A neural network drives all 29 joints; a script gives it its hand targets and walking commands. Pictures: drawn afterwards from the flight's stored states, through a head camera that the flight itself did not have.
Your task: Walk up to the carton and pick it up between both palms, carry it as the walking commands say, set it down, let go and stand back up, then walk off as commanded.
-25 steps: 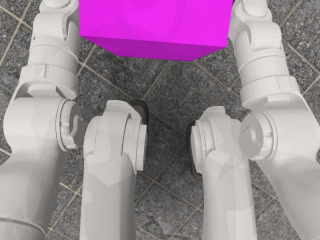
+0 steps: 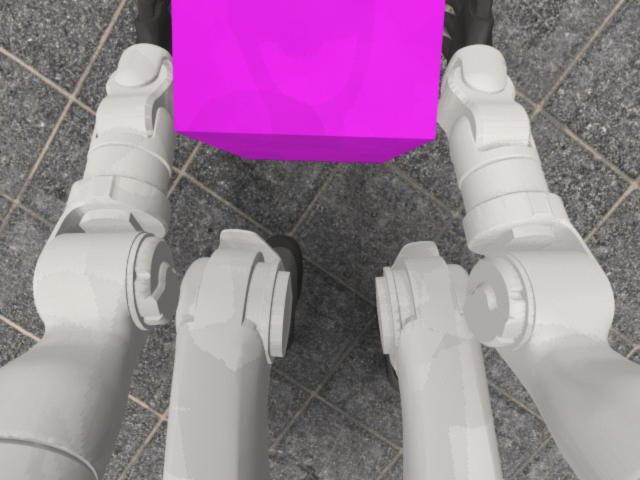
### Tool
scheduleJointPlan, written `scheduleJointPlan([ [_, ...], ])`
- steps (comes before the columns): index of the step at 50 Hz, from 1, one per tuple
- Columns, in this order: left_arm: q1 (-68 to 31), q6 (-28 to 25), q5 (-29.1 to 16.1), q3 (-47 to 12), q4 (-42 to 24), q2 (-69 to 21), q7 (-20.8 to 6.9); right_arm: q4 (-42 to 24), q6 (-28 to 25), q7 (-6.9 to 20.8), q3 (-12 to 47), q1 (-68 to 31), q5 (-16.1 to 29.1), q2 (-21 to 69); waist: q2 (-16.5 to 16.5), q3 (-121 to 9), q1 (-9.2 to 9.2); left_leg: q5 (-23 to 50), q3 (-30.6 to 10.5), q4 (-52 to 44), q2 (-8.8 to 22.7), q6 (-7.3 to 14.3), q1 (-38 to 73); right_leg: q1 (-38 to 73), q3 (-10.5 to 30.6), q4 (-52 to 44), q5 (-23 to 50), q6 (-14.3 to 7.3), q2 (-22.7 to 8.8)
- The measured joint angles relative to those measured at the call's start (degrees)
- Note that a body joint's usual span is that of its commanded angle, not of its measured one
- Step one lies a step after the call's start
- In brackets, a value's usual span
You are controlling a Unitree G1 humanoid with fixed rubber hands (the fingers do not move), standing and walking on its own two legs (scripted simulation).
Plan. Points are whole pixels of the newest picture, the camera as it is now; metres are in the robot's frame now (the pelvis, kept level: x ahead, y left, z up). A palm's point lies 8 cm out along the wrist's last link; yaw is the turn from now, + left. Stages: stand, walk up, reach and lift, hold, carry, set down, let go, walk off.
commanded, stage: set down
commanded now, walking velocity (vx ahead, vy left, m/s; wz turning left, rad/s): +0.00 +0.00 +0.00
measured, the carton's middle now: (312, 73) +0.50 +0.07 -0.22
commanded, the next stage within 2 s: let go in 1.80 s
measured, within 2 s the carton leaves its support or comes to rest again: rests again in 0.02 s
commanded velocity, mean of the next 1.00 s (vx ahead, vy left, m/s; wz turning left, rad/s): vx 0.00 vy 0.00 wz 0.00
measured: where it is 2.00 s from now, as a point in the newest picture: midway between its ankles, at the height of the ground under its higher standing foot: (340, 334)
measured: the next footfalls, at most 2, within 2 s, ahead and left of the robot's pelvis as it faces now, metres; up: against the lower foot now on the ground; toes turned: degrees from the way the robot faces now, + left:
none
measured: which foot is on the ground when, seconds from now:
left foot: down 0.00-1.00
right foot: down 0.00-1.00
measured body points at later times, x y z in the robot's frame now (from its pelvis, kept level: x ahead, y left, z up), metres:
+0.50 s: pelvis -0.01 +0.00 +0.02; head +0.36 +0.04 +0.25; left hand +0.51 +0.25 -0.18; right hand +0.53 -0.11 -0.17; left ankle +0.14 +0.11 -0.33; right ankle +0.08 -0.11 -0.33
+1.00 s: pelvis -0.02 +0.01 +0.11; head +0.35 +0.06 +0.35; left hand +0.51 +0.26 -0.05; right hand +0.53 -0.12 -0.05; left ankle +0.13 +0.11 -0.33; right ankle +0.08 -0.11 -0.33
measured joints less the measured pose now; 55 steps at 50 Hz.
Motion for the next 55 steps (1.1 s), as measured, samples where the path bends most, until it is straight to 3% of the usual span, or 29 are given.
scheduleJointPlan([
  [5,0.0,-2.1,0.0,0.0,1.2,0.0,0.2,1.9,-1.9,0.2,3.1,-0.2,0.9,-1.5,0.0,0.6,-0.25,0.2,-0.1,-0.5,-0.3,-0.3,0.6,0.6,-0.1,-0.3,0.1,-0.2,-0.3],
  [9,-0.5,-4.2,-1.2,-2.0,1.5,0.8,2.3,2.9,-2.3,-0.5,8.1,-0.5,3.9,-4.4,-0.2,3.4,-0.56,0.6,-0.4,-1.6,-0.9,-0.6,2.5,2.6,-0.2,-1.4,0.2,-0.4,-0.8],
  [15,-4.3,-4.5,-5.5,-4.7,-2.9,4.3,4.4,-1.6,-1.6,-1.8,12.9,-3.3,10.7,-9.0,-0.5,16.2,-0.63,1.2,-1.6,-3.4,-1.4,-0.8,8.7,9.2,-1.2,-3.8,1.0,-0.7,-1.3],
  [21,-2.3,-2.4,-8.3,-5.9,-6.6,5.6,4.9,-5.5,0.2,-2.2,14.9,-1.4,13.9,-10.3,0.4,15.2,-0.89,1.2,-1.3,-3.0,-1.1,-0.1,7.6,8.2,-1.0,-3.6,1.0,-0.3,-1.2],
  [30,-4.6,-1.6,-7.4,-4.1,-5.9,6.8,3.6,-3.8,1.0,-1.1,13.5,-3.6,13.4,-11.7,0.3,15.0,-0.83,1.2,-1.1,-2.5,-1.5,0.0,8.0,9.0,-1.1,-2.9,0.5,-0.4,-1.8],
  [37,1.2,3.8,-8.0,-5.1,-18.3,7.1,3.9,-15.5,5.8,-1.8,12.9,1.7,13.8,-12.1,0.4,15.2,-0.76,0.9,-2.1,-5.2,-2.7,-0.3,11.6,13.2,-1.7,-6.1,-0.1,-0.9,-2.8],
  [42,2.9,7.0,-6.8,-4.7,-21.9,7.2,3.7,-17.8,8.3,-1.4,10.8,2.6,12.6,-11.7,0.9,15.1,-0.86,1.1,-2.9,-9.9,-3.2,-0.4,16.5,18.2,-1.9,-11.4,0.6,-1.1,-3.3],
  [55,1.3,9.3,-4.2,-3.8,-22.6,5.9,3.8,-19.1,10.3,-0.1,7.7,3.0,11.0,-11.0,1.5,15.0,-1.61,2.8,-3.2,-21.8,-3.3,0.2,28.4,29.5,-0.6,-24.2,3.7,-0.8,-3.7],
])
